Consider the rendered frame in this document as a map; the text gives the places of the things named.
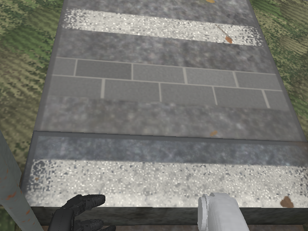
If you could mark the robot right thigh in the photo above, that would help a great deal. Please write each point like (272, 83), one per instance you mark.
(219, 212)

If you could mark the left robot hand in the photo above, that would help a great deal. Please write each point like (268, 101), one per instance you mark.
(64, 218)

